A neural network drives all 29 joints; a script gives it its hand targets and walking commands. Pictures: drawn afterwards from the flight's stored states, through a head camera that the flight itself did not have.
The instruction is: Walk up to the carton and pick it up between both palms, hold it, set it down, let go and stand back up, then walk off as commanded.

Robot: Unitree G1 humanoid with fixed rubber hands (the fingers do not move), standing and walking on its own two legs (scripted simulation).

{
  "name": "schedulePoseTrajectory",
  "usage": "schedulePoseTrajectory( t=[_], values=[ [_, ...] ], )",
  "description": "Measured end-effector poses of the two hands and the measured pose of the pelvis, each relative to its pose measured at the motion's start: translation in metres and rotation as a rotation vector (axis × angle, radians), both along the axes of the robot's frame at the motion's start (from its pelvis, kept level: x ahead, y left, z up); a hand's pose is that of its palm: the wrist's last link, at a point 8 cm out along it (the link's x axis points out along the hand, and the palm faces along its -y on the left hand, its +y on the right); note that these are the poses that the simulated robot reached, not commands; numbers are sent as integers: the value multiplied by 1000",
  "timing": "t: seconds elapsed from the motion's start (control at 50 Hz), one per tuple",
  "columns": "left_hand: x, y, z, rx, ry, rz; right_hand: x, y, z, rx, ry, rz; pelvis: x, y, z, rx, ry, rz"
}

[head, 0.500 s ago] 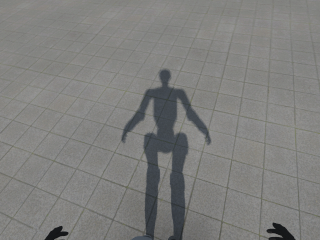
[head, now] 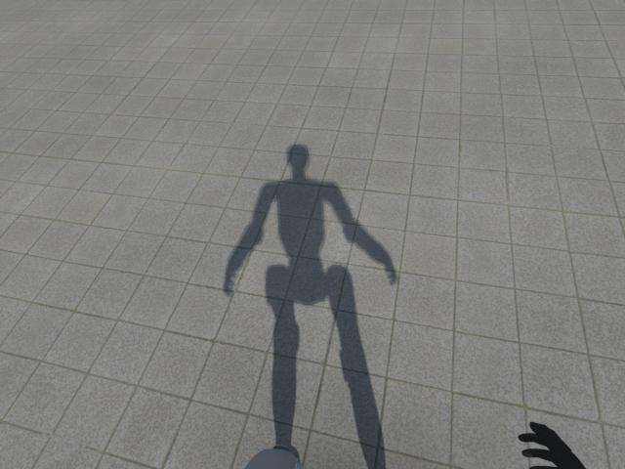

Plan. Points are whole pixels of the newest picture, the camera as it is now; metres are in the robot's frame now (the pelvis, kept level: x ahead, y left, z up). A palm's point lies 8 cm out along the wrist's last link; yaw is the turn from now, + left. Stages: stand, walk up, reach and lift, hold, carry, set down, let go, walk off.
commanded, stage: walk up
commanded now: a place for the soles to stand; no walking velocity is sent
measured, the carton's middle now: out of the picture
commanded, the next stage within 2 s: none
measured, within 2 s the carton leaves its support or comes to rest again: neither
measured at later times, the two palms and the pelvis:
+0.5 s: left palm out of the picture -0.03 +0.29 -0.11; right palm out of the picture -0.07 -0.31 -0.12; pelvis -0.17 +0.00 -0.02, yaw -2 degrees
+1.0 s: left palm out of the picture -0.23 +0.26 -0.10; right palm out of the picture -0.29 -0.35 -0.12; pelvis -0.35 -0.04 -0.01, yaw -11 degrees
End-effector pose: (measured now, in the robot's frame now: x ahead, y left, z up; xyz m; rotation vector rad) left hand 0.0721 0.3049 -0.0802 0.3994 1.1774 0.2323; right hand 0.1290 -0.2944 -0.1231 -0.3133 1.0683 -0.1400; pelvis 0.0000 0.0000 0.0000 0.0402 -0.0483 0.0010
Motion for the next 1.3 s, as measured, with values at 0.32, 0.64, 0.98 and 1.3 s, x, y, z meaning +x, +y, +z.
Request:
schedulePoseTrajectory(
  t=[0.32,0.64,0.98,1.3],
  values=[
    [-53,-32,-2,10,-71,-70,-107,-36,1,-21,22,-46,-90,-27,-3,-16,29,-42],
    [-157,-12,-32,-112,-87,-123,-280,-18,39,-128,60,-117,-220,6,0,-97,-17,-97],
    [-293,-37,-28,-10,20,-166,-406,-57,1,-54,10,-199,-339,-34,-17,-37,-30,-186],
    [-356,-79,-13,1,28,-263,-534,-77,6,-36,128,-259,-430,-55,1,-19,91,-244]
  ],
)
